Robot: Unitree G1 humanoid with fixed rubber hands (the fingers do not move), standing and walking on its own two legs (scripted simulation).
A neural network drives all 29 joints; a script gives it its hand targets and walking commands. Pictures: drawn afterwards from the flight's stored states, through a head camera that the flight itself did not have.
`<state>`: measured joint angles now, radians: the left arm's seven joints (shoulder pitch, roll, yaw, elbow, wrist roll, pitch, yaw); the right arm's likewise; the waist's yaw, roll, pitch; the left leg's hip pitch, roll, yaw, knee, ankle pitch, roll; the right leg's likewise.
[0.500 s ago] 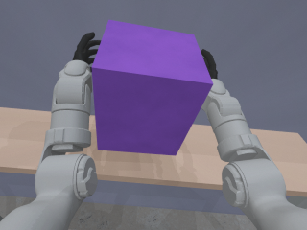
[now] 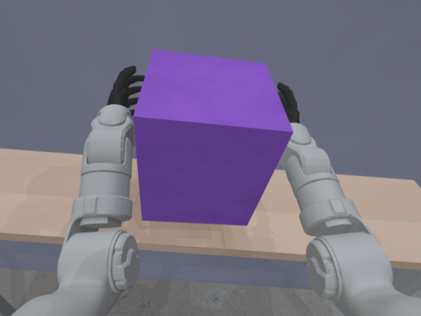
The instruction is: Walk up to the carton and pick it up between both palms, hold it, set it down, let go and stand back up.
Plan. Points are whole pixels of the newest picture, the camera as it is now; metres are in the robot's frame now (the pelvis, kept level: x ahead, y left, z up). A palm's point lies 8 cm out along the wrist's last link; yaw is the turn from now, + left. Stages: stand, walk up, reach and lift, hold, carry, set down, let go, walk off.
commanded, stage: set down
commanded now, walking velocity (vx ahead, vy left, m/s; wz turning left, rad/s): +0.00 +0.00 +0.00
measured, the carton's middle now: (203, 143) +0.39 +0.00 +0.19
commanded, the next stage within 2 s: none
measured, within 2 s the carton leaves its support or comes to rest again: rests again in 1.54 s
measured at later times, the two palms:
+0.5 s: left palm (133, 122) +0.42 +0.13 +0.22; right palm (290, 139) +0.39 -0.17 +0.20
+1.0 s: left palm (136, 133) +0.42 +0.13 +0.19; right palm (286, 150) +0.39 -0.17 +0.18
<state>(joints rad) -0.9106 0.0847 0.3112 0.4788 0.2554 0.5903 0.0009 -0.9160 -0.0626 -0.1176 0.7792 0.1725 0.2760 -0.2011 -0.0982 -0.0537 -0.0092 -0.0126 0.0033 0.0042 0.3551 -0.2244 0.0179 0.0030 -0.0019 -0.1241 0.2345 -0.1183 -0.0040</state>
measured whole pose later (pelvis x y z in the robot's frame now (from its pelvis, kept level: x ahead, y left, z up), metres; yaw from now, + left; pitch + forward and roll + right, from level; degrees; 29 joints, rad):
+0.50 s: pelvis +0.00 +0.00 +0.00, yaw -1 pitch -5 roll -1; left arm -0.90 0.07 0.31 0.59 0.25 0.51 0.02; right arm -0.88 -0.05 -0.17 0.82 0.11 0.24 -0.18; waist -0.09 -0.04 -0.01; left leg -0.03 0.00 0.02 0.35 -0.22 0.02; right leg -0.03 0.00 -0.11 0.24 -0.11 0.00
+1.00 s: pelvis +0.00 +0.00 +0.00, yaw +0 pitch -4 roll -2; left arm -0.85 0.08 0.28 0.63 0.21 0.44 0.02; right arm -0.82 -0.02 -0.18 0.79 0.09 0.22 -0.19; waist -0.11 -0.03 -0.01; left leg -0.07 0.00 0.01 0.36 -0.23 0.02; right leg -0.05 0.00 -0.12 0.24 -0.12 0.00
